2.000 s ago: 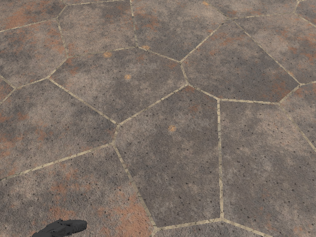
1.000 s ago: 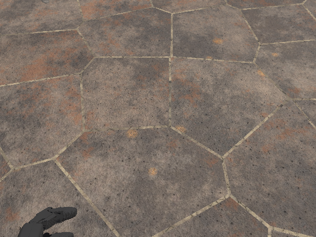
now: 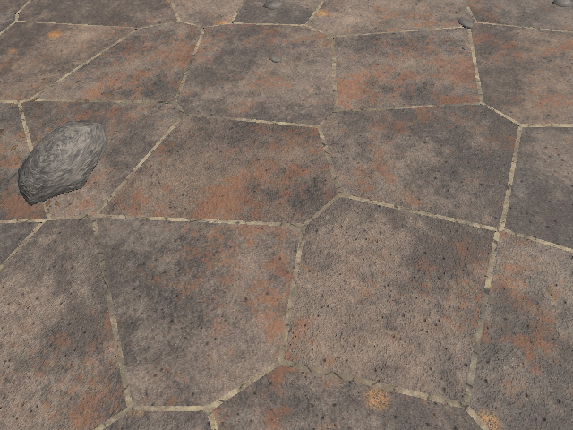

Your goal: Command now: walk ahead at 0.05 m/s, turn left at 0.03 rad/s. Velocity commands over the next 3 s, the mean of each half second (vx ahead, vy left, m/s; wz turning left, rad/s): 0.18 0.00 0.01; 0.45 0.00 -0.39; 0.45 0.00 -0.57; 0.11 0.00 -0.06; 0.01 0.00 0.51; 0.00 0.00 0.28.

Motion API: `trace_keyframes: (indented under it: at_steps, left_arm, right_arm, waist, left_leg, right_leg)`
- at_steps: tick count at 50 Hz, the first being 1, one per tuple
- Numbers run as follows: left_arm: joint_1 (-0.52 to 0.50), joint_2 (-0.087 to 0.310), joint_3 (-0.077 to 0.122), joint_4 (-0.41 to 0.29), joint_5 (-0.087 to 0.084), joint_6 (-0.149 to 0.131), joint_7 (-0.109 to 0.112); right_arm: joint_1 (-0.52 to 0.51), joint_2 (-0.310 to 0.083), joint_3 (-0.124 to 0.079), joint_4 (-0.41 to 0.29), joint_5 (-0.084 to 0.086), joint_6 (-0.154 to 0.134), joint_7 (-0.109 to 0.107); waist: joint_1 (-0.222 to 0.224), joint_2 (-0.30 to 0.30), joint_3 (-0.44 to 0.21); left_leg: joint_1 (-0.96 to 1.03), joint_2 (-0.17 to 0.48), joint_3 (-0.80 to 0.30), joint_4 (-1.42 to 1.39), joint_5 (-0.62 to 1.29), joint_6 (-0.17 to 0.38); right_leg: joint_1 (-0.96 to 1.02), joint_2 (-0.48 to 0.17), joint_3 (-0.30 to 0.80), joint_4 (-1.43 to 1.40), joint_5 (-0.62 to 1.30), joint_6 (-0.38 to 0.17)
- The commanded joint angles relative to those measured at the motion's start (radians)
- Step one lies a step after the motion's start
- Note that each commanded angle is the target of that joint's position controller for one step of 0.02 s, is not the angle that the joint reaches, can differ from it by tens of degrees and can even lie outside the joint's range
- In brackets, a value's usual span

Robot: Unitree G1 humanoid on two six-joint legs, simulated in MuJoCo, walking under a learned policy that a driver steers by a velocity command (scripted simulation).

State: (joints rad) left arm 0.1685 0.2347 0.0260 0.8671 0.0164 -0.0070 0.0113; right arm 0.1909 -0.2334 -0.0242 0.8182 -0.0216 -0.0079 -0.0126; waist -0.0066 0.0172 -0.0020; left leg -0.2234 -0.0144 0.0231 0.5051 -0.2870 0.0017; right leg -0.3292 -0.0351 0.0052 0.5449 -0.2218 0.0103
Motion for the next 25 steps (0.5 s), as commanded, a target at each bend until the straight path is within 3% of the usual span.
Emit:
trace_keyframes:
  at_steps: [1,4,8,9,11,13,15,16,18,19,20,21,22,23,24,25]
  left_arm:
    - [-0.027,0.131,0.025,-0.038,-0.008,-0.025,-0.001]
    - [-0.016,0.125,0.025,-0.016,-0.012,-0.026,0.007]
    - [-0.035,0.119,0.026,0.006,-0.015,-0.017,0.009]
    - [-0.023,0.113,0.026,0.021,-0.016,-0.014,0.008]
    - [-0.012,0.138,0.038,0.038,-0.030,-0.004,0.007]
    - [0.018,0.160,0.047,0.047,-0.037,-0.009,0.007]
    - [0.079,0.187,0.057,0.069,-0.038,-0.029,0.005]
    - [0.086,0.193,0.061,0.072,-0.035,-0.039,0.005]
    - [0.011,0.186,0.061,0.050,-0.040,-0.050,0.003]
    - [-0.072,0.171,0.058,0.026,-0.048,-0.047,-0.001]
    - [-0.151,0.128,0.047,-0.004,-0.048,-0.047,-0.003]
    - [-0.198,0.056,0.030,-0.042,-0.044,-0.062,-0.005]
    - [-0.213,0.098,0.038,-0.058,-0.042,-0.081,-0.002]
    - [-0.173,0.126,0.049,-0.038,-0.048,-0.092,-0.009]
    - [-0.118,0.111,0.046,-0.012,-0.060,-0.095,-0.018]
    - [-0.110,0.104,0.046,-0.001,-0.063,-0.095,-0.024]
  right_arm:
    - [0.029,-0.115,-0.031,-0.026,0.001,0.009,-0.013]
    - [0.030,-0.109,-0.033,0.003,0.011,-0.004,-0.013]
    - [0.036,-0.102,-0.036,0.044,0.015,-0.002,-0.017]
    - [0.059,-0.094,-0.036,0.062,0.017,0.002,-0.018]
    - [0.063,-0.099,-0.042,0.079,0.024,0.008,-0.019]
    - [0.043,-0.082,-0.039,0.071,0.031,-0.006,-0.019]
    - [0.023,-0.061,-0.035,0.058,0.041,-0.037,-0.013]
    - [0.014,-0.068,-0.038,0.056,0.044,-0.051,-0.008]
    - [0.070,-0.072,-0.042,0.085,0.044,-0.071,0.004]
    - [0.144,-0.071,-0.045,0.122,0.045,-0.076,0.007]
    - [0.234,-0.105,-0.057,0.162,0.041,-0.077,0.005]
    - [0.337,-0.204,-0.085,0.201,0.047,-0.080,0.003]
    - [0.359,-0.227,-0.087,0.194,0.035,-0.088,0.011]
    - [0.332,-0.162,-0.068,0.186,0.021,-0.096,0.010]
    - [0.311,-0.135,-0.061,0.177,0.019,-0.101,0.010]
    - [0.294,-0.135,-0.060,0.174,0.023,-0.101,0.012]
  waist:
    - [-0.006,-0.112,-0.019]
    - [0.008,-0.067,-0.056]
    - [0.009,-0.034,-0.062]
    - [0.005,-0.033,-0.078]
    - [0.011,-0.040,-0.024]
    - [0.029,-0.084,0.062]
    - [0.041,-0.184,0.090]
    - [0.039,-0.194,0.095]
    - [-0.012,-0.183,0.072]
    - [-0.062,-0.157,0.065]
    - [-0.108,-0.072,0.066]
    - [-0.116,0.179,0.061]
    - [-0.136,0.246,0.093]
    - [-0.100,0.142,0.092]
    - [-0.072,0.110,0.067]
    - [-0.064,0.084,0.069]
  left_leg:
    - [-0.009,0.046,-0.043,-0.069,0.067,0.015]
    - [-0.003,0.053,-0.044,-0.062,0.161,0.008]
    - [0.013,0.055,-0.039,-0.057,0.203,-0.001]
    - [0.024,0.044,-0.024,-0.059,0.123,0.000]
    - [-0.038,0.012,0.008,-0.025,-0.127,0.018]
    - [-0.149,0.007,0.016,0.042,-0.243,0.036]
    - [-0.237,0.000,0.026,0.167,-0.188,0.051]
    - [-0.240,0.011,0.007,0.184,-0.180,0.069]
    - [-0.121,0.031,-0.008,0.098,-0.151,0.108]
    - [0.041,0.032,-0.012,-0.024,-0.088,0.129]
    - [0.173,0.090,-0.117,-0.127,-0.097,0.149]
    - [0.311,0.245,-0.395,-0.258,-0.163,0.212]
    - [0.398,0.382,-0.612,-0.307,-0.005,0.286]
    - [0.444,0.383,-0.563,-0.264,0.130,0.281]
    - [0.483,0.358,-0.474,-0.246,0.214,0.250]
    - [0.493,0.346,-0.394,-0.254,0.286,0.221]
  right_leg:
    - [0.066,-0.067,0.089,-0.127,0.095,-0.045]
    - [0.140,-0.058,0.070,-0.077,0.258,-0.055]
    - [0.168,-0.050,0.059,-0.057,0.329,-0.069]
    - [0.172,-0.038,0.049,-0.062,0.230,-0.073]
    - [0.135,-0.027,0.060,-0.082,-0.119,-0.100]
    - [0.098,-0.096,0.183,-0.171,-0.427,-0.152]
    - [0.141,-0.230,0.409,-0.285,-0.515,-0.235]
    - [0.136,-0.266,0.470,-0.305,-0.482,-0.259]
    - [0.076,-0.252,0.413,-0.289,-0.373,-0.233]
    - [-0.028,-0.194,0.308,-0.254,-0.315,-0.187]
    - [-0.150,-0.105,0.164,-0.114,-0.230,-0.121]
    - [-0.314,0.052,-0.056,0.193,-0.153,-0.032]
    - [-0.497,0.066,-0.027,0.378,-0.310,-0.019]
    - [-0.568,0.017,0.032,0.508,-0.318,-0.034]
    - [-0.601,-0.006,0.050,0.564,-0.250,-0.053]
    - [-0.631,-0.029,0.053,0.570,-0.184,-0.066]
